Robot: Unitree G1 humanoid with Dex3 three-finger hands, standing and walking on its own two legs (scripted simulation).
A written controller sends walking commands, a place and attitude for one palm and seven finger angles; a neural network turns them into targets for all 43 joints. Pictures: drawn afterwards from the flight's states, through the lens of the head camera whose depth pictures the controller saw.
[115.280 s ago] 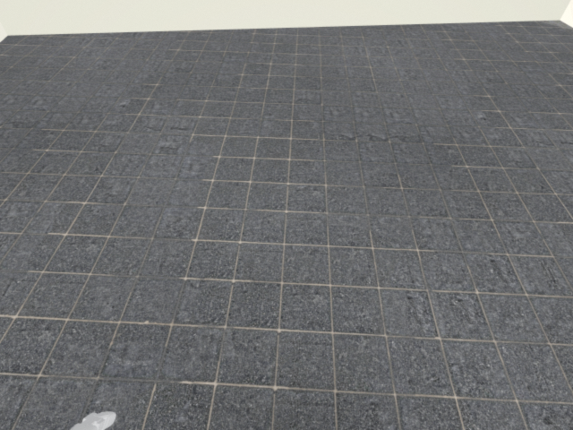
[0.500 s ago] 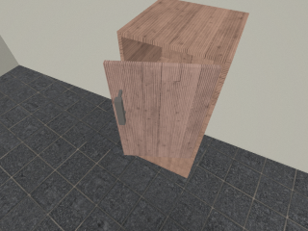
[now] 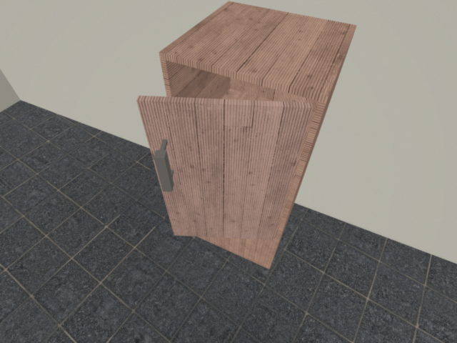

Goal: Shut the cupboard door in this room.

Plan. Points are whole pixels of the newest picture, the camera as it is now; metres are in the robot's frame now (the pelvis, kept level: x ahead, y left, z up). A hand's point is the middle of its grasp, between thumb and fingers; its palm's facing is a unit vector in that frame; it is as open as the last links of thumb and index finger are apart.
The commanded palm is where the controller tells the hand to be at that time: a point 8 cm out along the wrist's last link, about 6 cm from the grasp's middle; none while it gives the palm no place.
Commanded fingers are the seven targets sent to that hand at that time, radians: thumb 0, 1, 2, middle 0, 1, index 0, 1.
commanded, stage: look again from close up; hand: left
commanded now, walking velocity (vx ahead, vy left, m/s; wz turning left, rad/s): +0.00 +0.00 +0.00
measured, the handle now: (166, 165) +0.51 +0.19 -0.04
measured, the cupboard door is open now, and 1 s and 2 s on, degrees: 23 23 23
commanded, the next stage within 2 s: shuffle to correct the standing spot in 0.16 s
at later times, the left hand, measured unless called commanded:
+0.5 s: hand out of the picture +0.02 +0.16 -0.18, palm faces +0.04 -0.98 -0.18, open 7.4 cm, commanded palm none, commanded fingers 0.00 0.90 0.90 -0.20 -0.30 -0.20 -0.30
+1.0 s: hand out of the picture +0.08 +0.17 -0.18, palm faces +0.01 -0.97 -0.25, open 7.4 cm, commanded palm none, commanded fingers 0.00 0.90 0.90 -0.20 -0.30 -0.20 -0.30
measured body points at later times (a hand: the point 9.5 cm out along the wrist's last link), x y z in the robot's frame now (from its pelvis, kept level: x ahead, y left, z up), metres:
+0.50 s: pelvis +0.04 -0.02 -0.01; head +0.05 -0.01 +0.44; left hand +0.02 +0.21 -0.17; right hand +0.03 -0.24 -0.17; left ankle +0.03 +0.09 -0.74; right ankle -0.02 -0.14 -0.74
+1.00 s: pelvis +0.02 -0.02 -0.01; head +0.04 -0.02 +0.44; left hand +0.08 +0.22 -0.16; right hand +0.09 -0.25 -0.16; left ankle +0.03 +0.09 -0.74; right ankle -0.02 -0.14 -0.74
